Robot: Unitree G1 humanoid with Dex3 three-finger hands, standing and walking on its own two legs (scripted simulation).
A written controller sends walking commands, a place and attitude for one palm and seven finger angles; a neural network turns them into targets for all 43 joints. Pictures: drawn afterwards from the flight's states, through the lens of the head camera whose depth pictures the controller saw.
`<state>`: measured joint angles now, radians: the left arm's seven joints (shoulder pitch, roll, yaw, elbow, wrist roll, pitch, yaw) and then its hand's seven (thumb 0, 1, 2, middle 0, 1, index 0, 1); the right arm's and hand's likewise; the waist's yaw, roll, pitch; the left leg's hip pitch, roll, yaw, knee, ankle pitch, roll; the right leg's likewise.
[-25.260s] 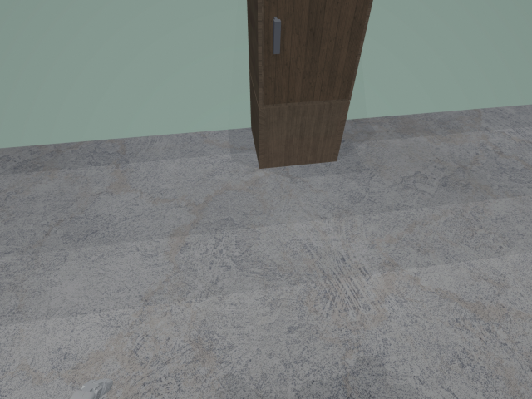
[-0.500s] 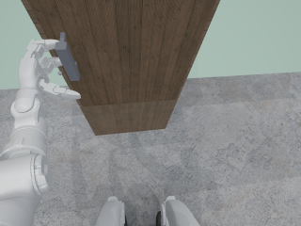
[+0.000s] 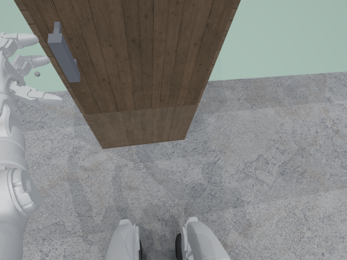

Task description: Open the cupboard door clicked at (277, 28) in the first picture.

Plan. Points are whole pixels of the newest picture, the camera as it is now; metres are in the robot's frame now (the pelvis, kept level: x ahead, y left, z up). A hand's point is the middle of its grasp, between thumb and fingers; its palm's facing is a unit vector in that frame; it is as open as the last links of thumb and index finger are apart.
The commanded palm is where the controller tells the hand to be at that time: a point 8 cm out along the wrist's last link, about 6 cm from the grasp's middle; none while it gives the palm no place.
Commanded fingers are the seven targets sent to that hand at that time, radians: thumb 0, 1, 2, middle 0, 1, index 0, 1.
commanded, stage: move the hooked fingers beside the handle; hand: left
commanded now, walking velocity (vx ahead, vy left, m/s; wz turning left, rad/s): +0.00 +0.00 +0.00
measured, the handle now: (66, 53) +0.56 +0.21 +0.06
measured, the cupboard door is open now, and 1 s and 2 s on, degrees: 0 0 0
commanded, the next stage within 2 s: slide the fingers in behind the handle in 1.22 s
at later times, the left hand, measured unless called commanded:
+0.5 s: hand (34, 70) +0.51 +0.26 +0.07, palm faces +0.08 -1.00 -0.01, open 14.0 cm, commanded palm +0.48 +0.30 +0.07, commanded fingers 0.00 -0.50 0.30 -0.30 -1.20 -0.30 -1.20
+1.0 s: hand (35, 76) +0.50 +0.26 +0.07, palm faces +0.08 -1.00 +0.00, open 14.0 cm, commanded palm +0.48 +0.30 +0.07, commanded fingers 0.00 -0.50 0.30 -0.30 -1.20 -0.30 -1.20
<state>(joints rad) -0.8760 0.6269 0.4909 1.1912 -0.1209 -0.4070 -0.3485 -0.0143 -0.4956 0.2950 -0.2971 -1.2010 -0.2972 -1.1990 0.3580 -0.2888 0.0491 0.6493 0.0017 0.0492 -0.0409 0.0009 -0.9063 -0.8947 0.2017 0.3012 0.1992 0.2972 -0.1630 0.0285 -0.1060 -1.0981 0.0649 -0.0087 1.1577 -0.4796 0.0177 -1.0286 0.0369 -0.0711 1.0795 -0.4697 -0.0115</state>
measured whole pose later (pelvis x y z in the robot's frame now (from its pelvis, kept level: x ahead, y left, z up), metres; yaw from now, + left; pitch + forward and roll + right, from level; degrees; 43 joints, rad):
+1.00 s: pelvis +0.01 +0.01 +0.00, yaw +0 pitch +24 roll -4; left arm -0.85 0.59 0.47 1.16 -0.13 -0.41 -0.35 -0.01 -0.50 0.29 -0.30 -1.20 -0.30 -1.20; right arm 0.34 -0.28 0.05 0.64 -0.01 0.05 -0.04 0.00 -0.91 -0.89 0.20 0.30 0.20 0.30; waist -0.15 0.03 -0.11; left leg -1.08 0.06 -0.01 1.15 -0.49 0.03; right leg -1.00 0.03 -0.07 1.06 -0.47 0.00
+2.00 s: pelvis +0.01 +0.01 +0.01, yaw +0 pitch +23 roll -4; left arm -0.82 0.49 0.41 1.12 -0.13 -0.42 -0.26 -0.01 -0.50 0.30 -0.30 -1.20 -0.30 -1.20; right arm 0.36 -0.26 0.04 0.64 -0.01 0.06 -0.01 0.00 -0.91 -0.89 0.20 0.30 0.20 0.30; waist -0.14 0.04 -0.12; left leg -1.05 0.05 0.01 1.13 -0.49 0.03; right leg -0.98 0.03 -0.05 1.05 -0.48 0.00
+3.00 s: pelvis +0.01 +0.00 +0.00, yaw +0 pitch +24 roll -3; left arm -0.88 0.44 0.38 1.16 -0.09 -0.44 -0.16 -0.01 -0.50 0.30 -0.30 -1.20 -0.31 -1.22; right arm 0.36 -0.26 0.03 0.65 -0.02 0.05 0.00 0.00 -0.91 -0.89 0.20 0.30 0.20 0.30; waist -0.16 0.04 -0.13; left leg -1.06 0.05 0.00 1.14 -0.49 0.01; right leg -1.00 0.03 -0.06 1.08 -0.49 -0.01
